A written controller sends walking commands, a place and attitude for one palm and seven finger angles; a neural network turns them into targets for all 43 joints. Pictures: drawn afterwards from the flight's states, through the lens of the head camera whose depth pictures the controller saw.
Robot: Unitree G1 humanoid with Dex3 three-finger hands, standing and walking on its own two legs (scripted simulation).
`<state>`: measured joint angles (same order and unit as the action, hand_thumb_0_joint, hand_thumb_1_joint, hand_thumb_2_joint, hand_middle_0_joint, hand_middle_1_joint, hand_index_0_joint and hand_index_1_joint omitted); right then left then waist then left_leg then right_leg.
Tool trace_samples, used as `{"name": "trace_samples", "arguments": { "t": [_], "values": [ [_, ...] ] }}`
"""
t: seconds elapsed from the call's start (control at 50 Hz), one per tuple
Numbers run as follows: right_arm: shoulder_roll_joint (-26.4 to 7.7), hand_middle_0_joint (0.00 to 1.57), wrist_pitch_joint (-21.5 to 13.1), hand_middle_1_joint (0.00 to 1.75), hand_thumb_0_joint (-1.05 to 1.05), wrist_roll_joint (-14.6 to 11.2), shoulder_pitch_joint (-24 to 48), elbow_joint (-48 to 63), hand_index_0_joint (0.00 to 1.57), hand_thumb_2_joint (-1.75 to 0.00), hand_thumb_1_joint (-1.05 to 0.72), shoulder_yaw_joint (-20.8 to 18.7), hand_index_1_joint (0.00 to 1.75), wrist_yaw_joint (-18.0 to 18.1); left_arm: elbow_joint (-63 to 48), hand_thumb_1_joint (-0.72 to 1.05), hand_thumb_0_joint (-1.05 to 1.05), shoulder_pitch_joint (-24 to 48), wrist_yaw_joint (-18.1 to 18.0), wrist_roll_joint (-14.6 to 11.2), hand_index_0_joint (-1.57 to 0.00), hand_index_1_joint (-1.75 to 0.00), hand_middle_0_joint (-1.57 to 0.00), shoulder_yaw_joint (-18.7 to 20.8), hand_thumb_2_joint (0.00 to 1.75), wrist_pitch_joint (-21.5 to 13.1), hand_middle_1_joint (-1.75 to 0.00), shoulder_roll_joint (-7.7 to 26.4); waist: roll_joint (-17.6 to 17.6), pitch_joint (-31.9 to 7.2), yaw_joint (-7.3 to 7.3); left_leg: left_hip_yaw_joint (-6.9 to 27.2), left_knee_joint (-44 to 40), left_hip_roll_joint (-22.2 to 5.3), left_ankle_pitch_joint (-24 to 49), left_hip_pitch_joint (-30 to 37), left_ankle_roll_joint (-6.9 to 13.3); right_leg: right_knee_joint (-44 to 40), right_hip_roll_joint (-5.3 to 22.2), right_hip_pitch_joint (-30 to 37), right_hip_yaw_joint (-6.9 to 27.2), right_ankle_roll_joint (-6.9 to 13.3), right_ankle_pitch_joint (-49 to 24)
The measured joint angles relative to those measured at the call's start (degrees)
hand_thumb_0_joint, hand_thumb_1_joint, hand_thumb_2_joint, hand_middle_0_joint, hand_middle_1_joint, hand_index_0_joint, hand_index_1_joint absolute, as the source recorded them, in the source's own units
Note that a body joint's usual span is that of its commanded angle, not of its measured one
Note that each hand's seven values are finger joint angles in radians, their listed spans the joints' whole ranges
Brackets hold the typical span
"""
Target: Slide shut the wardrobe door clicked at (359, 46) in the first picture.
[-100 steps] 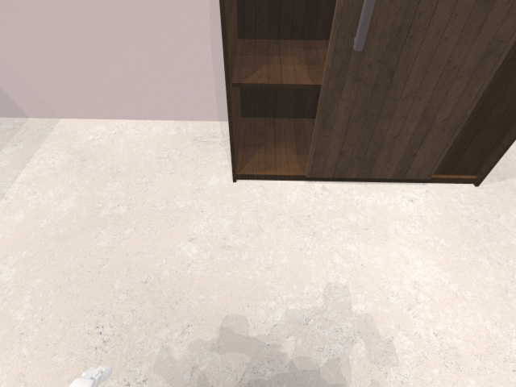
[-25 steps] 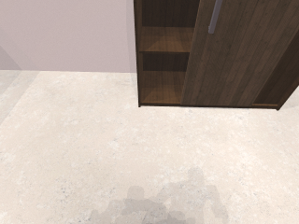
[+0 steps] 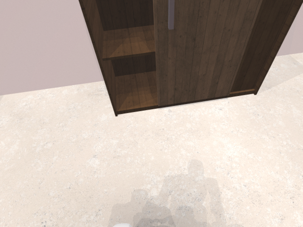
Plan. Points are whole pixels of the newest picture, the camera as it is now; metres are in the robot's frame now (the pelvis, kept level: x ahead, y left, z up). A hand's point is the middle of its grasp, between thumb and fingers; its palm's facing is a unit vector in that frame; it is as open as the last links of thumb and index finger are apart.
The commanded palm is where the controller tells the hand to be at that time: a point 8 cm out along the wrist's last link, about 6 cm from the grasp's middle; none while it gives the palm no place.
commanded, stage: walk to a spot facing it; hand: right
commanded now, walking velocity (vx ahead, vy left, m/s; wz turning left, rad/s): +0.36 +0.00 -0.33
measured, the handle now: out of the picture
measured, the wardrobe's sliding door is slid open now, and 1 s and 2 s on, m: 0.37 0.37 0.37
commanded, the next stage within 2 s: turn to face it in 0.60 s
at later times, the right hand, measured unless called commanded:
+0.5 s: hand (215, 175) +0.33 -0.18 -0.16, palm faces +0.15 +0.97 -0.18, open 7.3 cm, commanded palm none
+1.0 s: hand (232, 189) +0.30 -0.23 -0.18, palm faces +0.30 +0.94 -0.16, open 7.3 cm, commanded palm none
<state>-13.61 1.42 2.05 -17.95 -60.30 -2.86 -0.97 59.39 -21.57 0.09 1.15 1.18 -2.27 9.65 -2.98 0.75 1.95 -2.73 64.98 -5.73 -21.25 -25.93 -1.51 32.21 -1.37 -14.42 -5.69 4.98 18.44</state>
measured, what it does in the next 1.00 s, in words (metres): walks ahead: left foot, then right foot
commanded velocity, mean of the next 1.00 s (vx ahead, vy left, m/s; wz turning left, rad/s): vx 0.21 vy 0.00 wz -0.05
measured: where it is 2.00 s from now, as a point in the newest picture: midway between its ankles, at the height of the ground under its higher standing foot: (178, 201)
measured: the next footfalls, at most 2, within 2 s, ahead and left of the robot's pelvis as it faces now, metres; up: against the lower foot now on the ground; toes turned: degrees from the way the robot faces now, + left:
left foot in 0.42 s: +0.36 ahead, +0.10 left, +0.00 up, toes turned -3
right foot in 0.84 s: +0.46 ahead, -0.19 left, +0.00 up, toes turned -24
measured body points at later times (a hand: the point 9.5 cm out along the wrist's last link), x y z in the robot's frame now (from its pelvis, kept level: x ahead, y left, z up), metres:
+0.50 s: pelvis +0.23 +0.01 -0.02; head +0.26 +0.01 +0.43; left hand +0.17 +0.24 -0.17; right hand +0.33 -0.23 -0.15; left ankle +0.32 +0.10 -0.73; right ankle +0.05 -0.06 -0.66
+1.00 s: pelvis +0.39 -0.08 +0.00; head +0.40 -0.11 +0.45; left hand +0.58 +0.09 -0.12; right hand +0.28 -0.29 -0.17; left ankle +0.37 +0.06 -0.66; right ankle +0.43 -0.18 -0.73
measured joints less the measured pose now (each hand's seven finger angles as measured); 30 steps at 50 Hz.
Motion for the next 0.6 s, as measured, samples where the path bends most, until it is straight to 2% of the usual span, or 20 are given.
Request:
{"name": "trace_samples", "arguments": {
  "t": [0.1,0.22,0.3,0.38,0.42,0.44,0.48,0.52,0.56,0.6],
  "values": [
    [1.20,0.20,-1.30,0.30,0.01,-0.02,2.97,2.03,0.20,-0.90,-0.91,-0.12,0.30,-0.20,2.50,0.91,0.01,-2.74,-0.52,-0.46,-0.20,-0.30,-0.20,-0.36,0.90,-1.36,-0.30,-2.47,0.66,0.31,-0.38,0.23,-1.38,-0.85,7.70,-7.28,-1.55,-10.13,-1.95,6.81,2.61,0.95,-2.94],
    [2.47,0.20,-1.35,0.30,0.01,-0.35,7.02,2.84,0.20,-0.90,-0.91,-0.19,0.30,0.00,4.11,0.91,0.01,-4.21,-1.14,-0.63,-0.20,-0.30,-0.20,0.00,0.90,-2.17,-0.30,-4.09,0.84,0.78,0.43,-0.11,-8.10,-1.29,11.74,-10.88,-2.36,-16.50,-3.11,14.15,5.12,0.96,-2.43],
    [3.30,0.20,-1.45,0.30,0.01,-0.65,10.29,3.14,0.20,-0.90,-0.91,-0.01,0.30,-0.05,4.49,0.91,0.01,-4.75,-1.60,-0.29,-0.20,-0.30,-0.20,0.25,0.90,-2.39,-0.30,-4.11,1.30,1.69,1.64,-1.30,-17.65,-0.39,12.58,-9.48,-1.29,-17.75,-3.31,18.31,6.50,0.54,0.07],
    [4.25,0.20,-2.27,0.30,0.01,-0.81,13.18,4.55,0.20,-0.90,-0.91,0.29,0.30,-0.07,5.40,0.91,0.01,-5.43,-1.82,0.02,-0.20,-0.30,-0.20,0.58,0.90,-2.12,-0.30,-3.26,2.67,2.73,2.58,-2.51,-26.37,2.09,10.77,-5.01,1.24,-15.55,-2.75,21.44,8.07,-0.19,4.97],
    [4.42,0.20,-3.72,0.30,0.01,-0.61,13.59,5.74,0.20,-0.90,-0.91,0.59,0.30,-0.07,6.15,0.91,0.01,-6.19,-1.78,-0.16,-0.20,-0.30,-0.20,0.83,0.90,-1.66,-0.30,-2.88,3.19,2.96,2.38,-3.18,-31.34,3.46,11.77,-0.05,2.83,-7.96,-2.44,20.40,8.93,-0.67,9.24],
    [4.49,0.20,-4.75,0.30,0.01,-0.33,13.72,6.20,0.20,-0.90,-0.91,0.58,0.30,0.15,6.51,0.91,0.01,-6.16,-1.58,-0.45,-0.20,-0.30,-0.20,0.96,0.90,-1.30,-0.30,-2.74,3.21,3.12,1.87,-3.56,-31.12,3.33,14.07,0.76,3.56,1.17,-2.52,16.95,8.76,-0.96,9.85],
    [4.85,0.20,-5.95,0.30,0.01,-0.44,13.25,6.68,0.20,-0.90,-0.91,0.66,0.30,0.47,6.57,0.91,0.01,-4.43,-1.10,-0.63,-0.20,-0.30,-0.20,1.46,0.90,-0.41,-0.30,-1.75,4.55,4.01,1.08,-5.19,-27.86,3.69,10.47,1.90,4.01,23.18,-1.67,7.63,8.44,-1.03,8.64],
    [4.70,0.20,-6.00,0.30,0.01,-0.48,11.38,6.32,0.21,-0.90,-0.91,0.50,0.30,0.82,5.65,0.91,0.01,-2.03,-0.59,-0.23,-0.20,-0.30,-0.20,2.05,0.90,0.41,-0.30,-0.75,4.92,3.86,0.54,-6.11,-28.83,4.02,7.69,4.65,3.90,36.11,0.05,-0.82,6.83,-1.14,5.24],
    [4.52,0.20,-5.80,0.30,0.00,-0.35,9.07,5.03,0.20,-0.90,-0.91,0.29,0.30,1.42,3.98,0.91,0.01,0.83,-0.21,0.14,-0.19,-0.30,-0.20,2.41,0.90,1.05,-0.30,0.25,4.97,3.32,0.56,-7.02,-31.81,4.09,7.48,7.69,3.33,39.81,2.39,-7.98,5.53,-1.84,1.99],
    [4.38,0.20,-5.56,0.30,0.00,-0.23,6.57,3.48,0.20,-0.90,-0.91,0.21,0.30,1.74,1.98,0.91,0.01,3.74,0.10,0.31,-0.19,-0.30,-0.20,2.66,0.90,1.54,-0.30,1.07,4.79,2.72,0.67,-7.88,-34.71,3.97,7.39,10.42,3.21,37.84,4.50,-13.50,4.64,-2.91,0.08]
  ]
}}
